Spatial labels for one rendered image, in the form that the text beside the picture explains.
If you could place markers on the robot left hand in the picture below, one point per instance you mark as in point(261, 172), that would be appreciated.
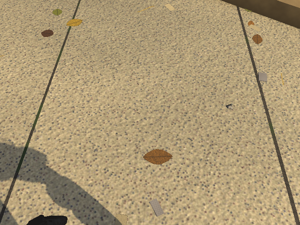
point(48, 220)

